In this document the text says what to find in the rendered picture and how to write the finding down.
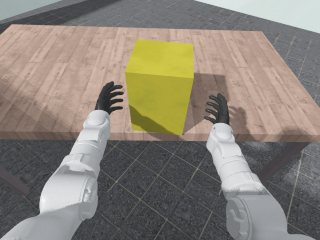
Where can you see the robot right forearm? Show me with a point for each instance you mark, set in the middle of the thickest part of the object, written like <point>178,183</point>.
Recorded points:
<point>232,167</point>

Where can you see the robot left upper arm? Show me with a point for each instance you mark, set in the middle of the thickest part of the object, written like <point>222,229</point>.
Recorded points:
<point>68,199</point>

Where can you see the left robot hand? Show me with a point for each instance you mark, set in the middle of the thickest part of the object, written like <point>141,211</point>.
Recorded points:
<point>104,101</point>

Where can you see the right robot hand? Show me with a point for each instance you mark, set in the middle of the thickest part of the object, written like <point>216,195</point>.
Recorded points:
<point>222,114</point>

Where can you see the table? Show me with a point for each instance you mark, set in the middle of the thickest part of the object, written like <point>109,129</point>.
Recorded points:
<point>51,77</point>

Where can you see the carton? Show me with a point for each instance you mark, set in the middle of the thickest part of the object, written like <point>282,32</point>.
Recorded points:
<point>159,78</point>

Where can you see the robot left forearm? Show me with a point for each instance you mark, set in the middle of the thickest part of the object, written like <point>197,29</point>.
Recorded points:
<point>88,150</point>

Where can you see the robot right upper arm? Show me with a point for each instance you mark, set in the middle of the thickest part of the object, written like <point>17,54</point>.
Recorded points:
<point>257,217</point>

